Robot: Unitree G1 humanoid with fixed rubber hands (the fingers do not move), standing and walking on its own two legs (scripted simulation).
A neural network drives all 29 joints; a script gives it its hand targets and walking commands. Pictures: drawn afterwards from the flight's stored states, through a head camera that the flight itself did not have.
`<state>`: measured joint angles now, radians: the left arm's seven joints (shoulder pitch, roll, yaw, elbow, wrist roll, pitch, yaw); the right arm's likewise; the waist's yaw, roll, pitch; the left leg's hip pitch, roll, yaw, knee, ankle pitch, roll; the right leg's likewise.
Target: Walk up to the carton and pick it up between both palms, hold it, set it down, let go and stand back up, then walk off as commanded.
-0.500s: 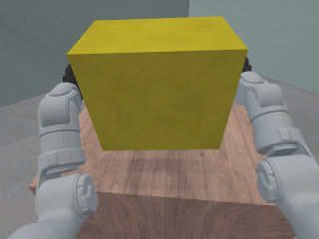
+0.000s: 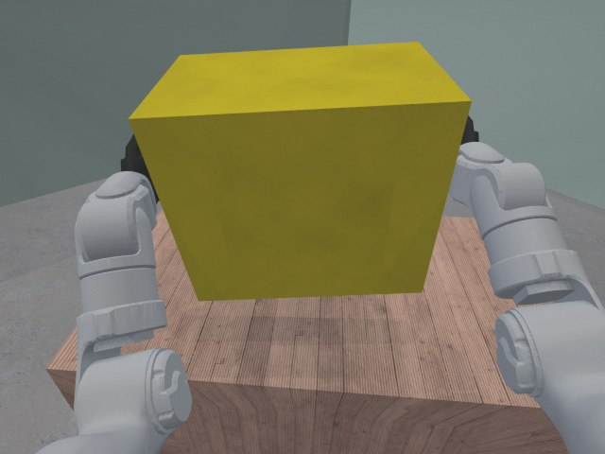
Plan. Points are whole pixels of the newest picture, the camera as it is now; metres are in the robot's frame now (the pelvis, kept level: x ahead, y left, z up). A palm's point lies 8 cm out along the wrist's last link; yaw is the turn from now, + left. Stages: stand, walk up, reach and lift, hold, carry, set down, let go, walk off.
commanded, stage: hold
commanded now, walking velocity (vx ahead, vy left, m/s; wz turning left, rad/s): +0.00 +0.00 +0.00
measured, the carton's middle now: (303, 176) +0.38 +0.01 +0.26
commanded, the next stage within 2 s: none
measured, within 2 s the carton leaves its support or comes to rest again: neither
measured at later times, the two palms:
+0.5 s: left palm (152, 178) +0.35 +0.19 +0.27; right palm (466, 167) +0.37 -0.20 +0.27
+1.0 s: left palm (140, 173) +0.36 +0.20 +0.28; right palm (459, 153) +0.37 -0.19 +0.29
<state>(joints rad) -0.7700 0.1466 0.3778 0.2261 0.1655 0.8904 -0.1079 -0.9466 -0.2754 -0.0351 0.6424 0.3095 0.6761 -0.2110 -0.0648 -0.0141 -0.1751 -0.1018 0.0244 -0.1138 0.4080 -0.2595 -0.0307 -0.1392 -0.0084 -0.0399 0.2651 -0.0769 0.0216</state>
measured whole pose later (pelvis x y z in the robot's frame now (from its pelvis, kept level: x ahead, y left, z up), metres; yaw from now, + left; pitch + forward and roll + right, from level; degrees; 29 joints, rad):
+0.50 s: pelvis +0.00 -0.01 +0.00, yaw +0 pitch -2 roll -1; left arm -0.80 0.15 0.39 0.26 0.16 0.89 -0.11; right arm -0.94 -0.28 -0.02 0.64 0.29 0.68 -0.20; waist -0.06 0.01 -0.17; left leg -0.11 0.03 -0.12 0.39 -0.24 -0.04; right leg -0.16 0.01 -0.03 0.27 -0.08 0.01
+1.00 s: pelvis +0.00 -0.01 +0.00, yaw +0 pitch -1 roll -1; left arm -0.83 0.18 0.39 0.33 0.15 0.87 -0.12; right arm -0.99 -0.27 -0.04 0.68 0.29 0.70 -0.21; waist -0.05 0.00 -0.20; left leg -0.12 0.03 -0.12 0.38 -0.24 -0.04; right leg -0.17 0.00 -0.02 0.27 -0.08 0.01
